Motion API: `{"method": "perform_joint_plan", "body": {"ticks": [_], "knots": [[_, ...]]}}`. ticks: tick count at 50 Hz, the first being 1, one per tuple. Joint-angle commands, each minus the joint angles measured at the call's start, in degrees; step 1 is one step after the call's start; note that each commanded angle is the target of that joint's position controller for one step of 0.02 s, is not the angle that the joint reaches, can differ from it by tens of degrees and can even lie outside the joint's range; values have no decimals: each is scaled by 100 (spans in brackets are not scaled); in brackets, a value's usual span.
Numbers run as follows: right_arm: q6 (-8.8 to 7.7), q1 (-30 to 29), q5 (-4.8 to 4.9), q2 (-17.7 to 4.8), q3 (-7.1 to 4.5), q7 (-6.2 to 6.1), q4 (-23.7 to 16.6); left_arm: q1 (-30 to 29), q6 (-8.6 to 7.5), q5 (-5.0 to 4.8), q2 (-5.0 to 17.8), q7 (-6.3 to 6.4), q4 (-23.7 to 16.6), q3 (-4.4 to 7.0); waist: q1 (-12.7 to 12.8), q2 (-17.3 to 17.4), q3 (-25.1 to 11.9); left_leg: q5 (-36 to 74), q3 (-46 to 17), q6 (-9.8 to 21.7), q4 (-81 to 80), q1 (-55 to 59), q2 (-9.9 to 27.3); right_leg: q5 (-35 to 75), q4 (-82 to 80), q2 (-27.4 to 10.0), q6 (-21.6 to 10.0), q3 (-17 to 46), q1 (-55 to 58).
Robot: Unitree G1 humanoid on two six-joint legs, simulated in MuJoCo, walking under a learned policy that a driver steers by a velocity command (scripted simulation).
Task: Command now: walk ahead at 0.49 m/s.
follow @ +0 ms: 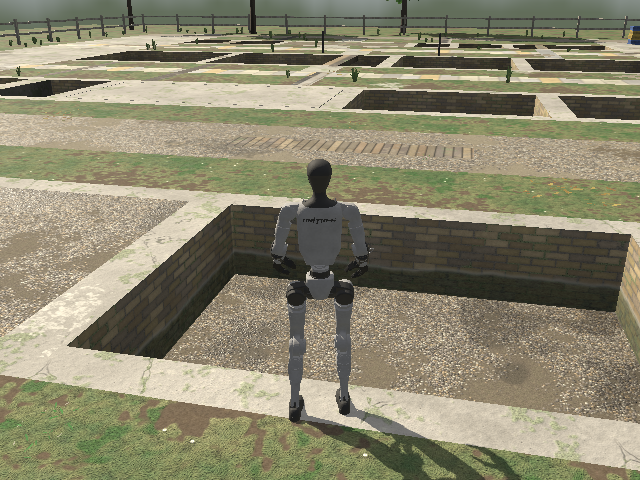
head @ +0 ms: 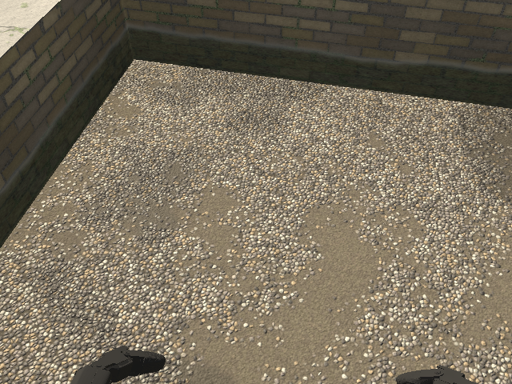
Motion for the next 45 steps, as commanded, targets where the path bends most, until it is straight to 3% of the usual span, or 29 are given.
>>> {"method": "perform_joint_plan", "body": {"ticks": [1, 45], "knots": [[-105, -387, 10, -550, -175, -11, -552, -563, -99, 9, 561, 18, -598, 195, -7, 47, -602, 1727, -384, 91, -313, -622, 382, 1870, -65, -446, -253, 655, 924], [-74, -351, 15, -568, -159, -24, -468, -614, -79, 23, 523, 29, -660, 193, -13, 51, -673, 2187, -442, 54, -416, -374, 449, 2255, -142, -422, -240, 726, 993]]}}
